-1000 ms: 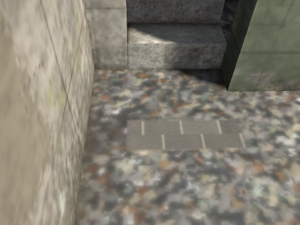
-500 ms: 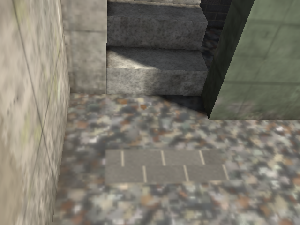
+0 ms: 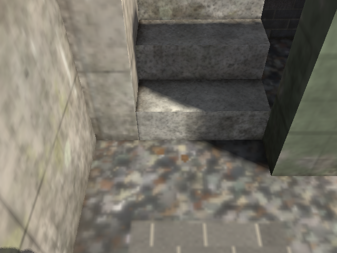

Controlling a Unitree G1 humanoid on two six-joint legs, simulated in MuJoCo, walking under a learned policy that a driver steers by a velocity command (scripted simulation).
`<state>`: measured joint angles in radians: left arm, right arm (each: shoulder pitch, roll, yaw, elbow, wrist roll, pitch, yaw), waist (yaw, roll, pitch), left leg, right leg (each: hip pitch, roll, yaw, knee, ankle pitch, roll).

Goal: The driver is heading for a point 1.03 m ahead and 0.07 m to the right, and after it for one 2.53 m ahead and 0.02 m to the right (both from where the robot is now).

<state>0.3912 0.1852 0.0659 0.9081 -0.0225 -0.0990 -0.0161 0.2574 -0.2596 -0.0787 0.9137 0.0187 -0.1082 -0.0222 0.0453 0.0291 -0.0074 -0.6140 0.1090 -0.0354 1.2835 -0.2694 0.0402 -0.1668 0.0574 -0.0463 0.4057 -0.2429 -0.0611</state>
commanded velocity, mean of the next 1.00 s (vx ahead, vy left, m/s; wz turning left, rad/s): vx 0.50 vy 0.00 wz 0.00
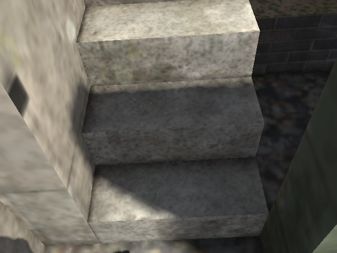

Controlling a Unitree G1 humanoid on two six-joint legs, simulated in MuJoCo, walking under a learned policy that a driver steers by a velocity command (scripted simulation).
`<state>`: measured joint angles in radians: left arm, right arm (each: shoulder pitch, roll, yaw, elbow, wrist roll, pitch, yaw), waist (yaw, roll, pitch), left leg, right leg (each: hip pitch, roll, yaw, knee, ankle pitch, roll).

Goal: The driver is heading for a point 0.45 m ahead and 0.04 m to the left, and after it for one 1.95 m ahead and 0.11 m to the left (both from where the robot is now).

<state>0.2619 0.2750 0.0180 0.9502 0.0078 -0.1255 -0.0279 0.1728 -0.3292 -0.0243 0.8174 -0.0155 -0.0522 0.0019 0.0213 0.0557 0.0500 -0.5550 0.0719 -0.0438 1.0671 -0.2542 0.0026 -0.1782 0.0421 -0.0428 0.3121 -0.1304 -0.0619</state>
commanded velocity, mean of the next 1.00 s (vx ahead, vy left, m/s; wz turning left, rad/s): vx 0.36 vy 0.00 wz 0.00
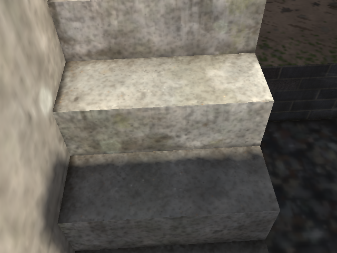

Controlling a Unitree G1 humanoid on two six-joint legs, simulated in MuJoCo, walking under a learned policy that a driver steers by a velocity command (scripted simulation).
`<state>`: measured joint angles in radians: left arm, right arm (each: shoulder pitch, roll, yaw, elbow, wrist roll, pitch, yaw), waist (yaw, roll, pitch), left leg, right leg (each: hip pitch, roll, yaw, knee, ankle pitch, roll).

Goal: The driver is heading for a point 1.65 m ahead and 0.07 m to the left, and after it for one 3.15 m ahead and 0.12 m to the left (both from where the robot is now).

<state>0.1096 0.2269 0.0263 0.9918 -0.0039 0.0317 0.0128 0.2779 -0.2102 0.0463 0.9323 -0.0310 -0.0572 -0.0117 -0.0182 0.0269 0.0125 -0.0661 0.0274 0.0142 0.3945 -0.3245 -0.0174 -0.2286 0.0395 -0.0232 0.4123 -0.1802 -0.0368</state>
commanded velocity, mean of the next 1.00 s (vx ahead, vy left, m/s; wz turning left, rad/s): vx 0.11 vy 0.00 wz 0.00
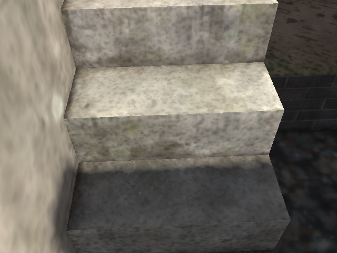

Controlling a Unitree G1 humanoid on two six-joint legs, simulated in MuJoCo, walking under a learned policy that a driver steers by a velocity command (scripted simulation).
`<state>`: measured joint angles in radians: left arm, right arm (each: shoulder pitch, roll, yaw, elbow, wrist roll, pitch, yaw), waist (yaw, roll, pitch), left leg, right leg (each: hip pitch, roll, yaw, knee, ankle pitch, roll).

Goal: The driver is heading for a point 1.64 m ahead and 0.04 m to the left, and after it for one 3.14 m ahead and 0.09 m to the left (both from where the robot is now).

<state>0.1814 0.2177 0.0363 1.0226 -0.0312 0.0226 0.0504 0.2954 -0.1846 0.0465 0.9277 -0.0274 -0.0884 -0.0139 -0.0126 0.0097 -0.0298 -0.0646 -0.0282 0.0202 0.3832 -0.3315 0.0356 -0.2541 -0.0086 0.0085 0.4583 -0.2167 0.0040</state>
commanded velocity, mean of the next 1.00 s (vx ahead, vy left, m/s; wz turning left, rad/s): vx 0.47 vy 0.00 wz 0.00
